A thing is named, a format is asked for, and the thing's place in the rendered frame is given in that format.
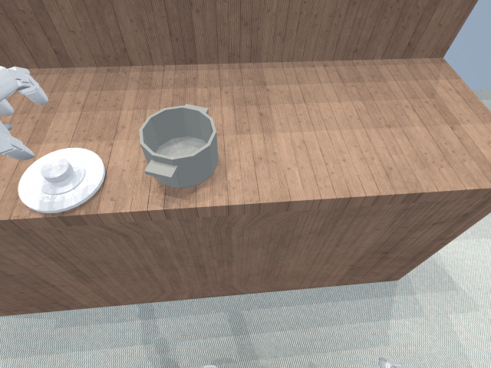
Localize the table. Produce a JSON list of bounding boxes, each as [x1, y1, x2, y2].
[[0, 0, 491, 317]]

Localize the pot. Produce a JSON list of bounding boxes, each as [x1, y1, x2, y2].
[[139, 104, 219, 188]]

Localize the robot left hand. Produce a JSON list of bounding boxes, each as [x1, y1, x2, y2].
[[0, 66, 48, 160]]

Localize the lid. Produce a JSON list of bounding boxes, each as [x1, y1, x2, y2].
[[18, 148, 105, 213]]

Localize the knob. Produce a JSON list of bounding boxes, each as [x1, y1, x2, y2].
[[41, 157, 73, 183]]

